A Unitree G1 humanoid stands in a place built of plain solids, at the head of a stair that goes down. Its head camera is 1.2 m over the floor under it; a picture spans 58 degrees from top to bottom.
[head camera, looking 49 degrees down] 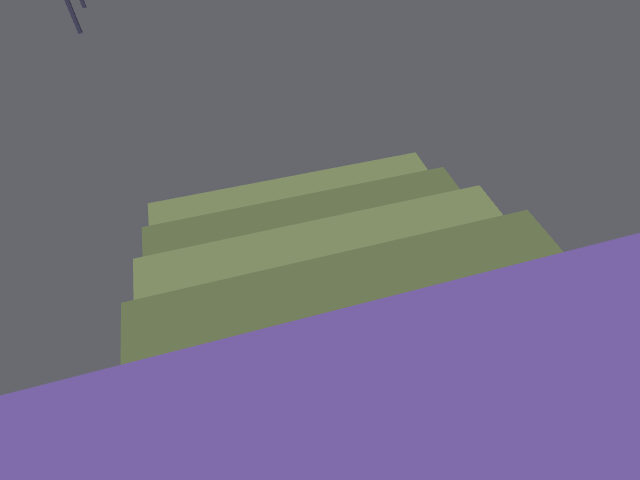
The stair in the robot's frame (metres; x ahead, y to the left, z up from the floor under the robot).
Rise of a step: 0.14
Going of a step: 0.33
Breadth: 1.70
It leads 16 degrees to the left of straight ahead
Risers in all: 5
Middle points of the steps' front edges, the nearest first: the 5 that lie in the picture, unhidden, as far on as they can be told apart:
0.78 -0.18 0.00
1.10 -0.09 -0.14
1.42 0.00 -0.28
1.74 0.10 -0.42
2.05 0.19 -0.56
